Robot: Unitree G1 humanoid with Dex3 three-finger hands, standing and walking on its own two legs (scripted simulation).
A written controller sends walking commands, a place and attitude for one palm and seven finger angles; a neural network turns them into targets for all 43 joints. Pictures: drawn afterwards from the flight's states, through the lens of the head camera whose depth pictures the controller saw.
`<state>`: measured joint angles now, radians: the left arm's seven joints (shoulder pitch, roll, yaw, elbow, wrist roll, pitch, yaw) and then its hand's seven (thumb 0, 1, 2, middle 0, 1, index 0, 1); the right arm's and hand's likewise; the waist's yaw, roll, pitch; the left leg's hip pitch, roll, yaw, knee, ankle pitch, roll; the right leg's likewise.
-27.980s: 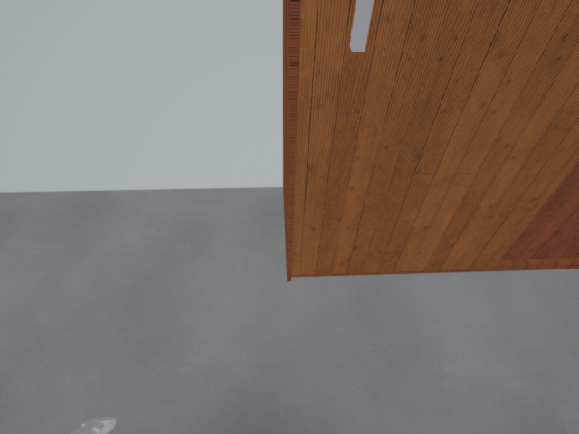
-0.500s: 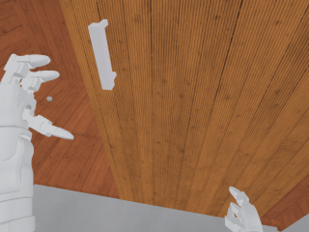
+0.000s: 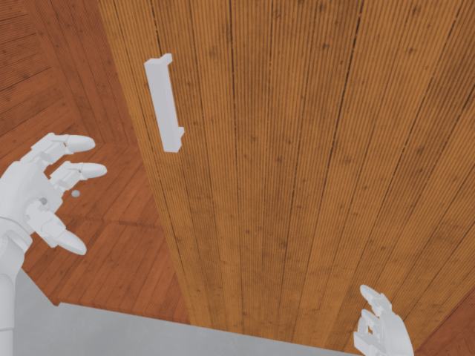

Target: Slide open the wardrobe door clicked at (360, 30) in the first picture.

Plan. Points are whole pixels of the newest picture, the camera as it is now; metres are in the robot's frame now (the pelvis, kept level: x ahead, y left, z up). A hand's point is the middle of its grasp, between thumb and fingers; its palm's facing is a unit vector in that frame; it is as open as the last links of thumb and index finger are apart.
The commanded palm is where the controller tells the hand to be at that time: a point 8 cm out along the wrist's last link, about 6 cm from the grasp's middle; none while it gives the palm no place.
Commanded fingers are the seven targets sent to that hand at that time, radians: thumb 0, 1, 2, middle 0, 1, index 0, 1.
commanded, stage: draw the hand back to the body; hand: left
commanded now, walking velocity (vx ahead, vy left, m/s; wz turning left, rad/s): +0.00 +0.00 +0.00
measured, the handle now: (169, 103) +0.44 +0.18 +0.26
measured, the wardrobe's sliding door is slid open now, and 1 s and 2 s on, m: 0.64 0.64 0.64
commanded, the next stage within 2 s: step back with the hand held close in 1.20 s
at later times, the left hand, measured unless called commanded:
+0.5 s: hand (65, 221) +0.22 +0.27 +0.19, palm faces +0.46 -0.84 -0.30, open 12.0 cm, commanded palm +0.17 +0.31 +0.19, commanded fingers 0.00 0.36 0.64 -0.22 -0.62 -0.22 -0.62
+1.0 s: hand (59, 243) +0.20 +0.27 +0.17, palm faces +0.47 -0.81 -0.35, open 7.7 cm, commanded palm +0.15 +0.31 +0.18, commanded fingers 0.00 0.90 0.90 -0.20 -0.30 -0.20 -0.30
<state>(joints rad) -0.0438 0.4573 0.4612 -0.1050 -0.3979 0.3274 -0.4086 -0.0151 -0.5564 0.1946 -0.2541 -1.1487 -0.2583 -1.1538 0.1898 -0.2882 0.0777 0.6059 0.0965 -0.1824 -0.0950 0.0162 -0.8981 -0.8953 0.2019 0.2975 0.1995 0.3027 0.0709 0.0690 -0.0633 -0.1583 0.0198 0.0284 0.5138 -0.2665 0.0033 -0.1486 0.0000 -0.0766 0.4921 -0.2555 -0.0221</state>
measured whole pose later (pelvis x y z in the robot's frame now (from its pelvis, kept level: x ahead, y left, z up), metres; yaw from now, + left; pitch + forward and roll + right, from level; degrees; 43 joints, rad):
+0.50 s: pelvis +0.00 +0.02 +0.01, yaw +0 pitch -5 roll +0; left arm 0.29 0.33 0.32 -0.35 -0.09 -0.09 0.10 -0.01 0.00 0.47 -0.24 -0.82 -0.24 -0.82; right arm 0.22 -0.23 0.04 0.71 0.00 -0.16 -0.07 0.02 -0.90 -0.89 0.20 0.30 0.20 0.30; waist 0.08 0.05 0.03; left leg -0.11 0.00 0.04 0.43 -0.23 0.02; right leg -0.10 -0.02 -0.06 0.41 -0.22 0.00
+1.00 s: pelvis +0.01 +0.01 +0.01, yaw +0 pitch -6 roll -1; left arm 0.44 0.33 0.33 -0.40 -0.08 -0.08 0.10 0.01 0.82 0.86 -0.21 -0.34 -0.22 -0.35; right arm 0.18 -0.23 0.02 0.65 -0.01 -0.14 -0.08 0.01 -0.90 -0.90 0.20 0.30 0.20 0.30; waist 0.09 0.05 0.01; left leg -0.08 0.00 0.03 0.41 -0.24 0.02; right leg -0.06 -0.01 -0.07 0.38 -0.22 -0.01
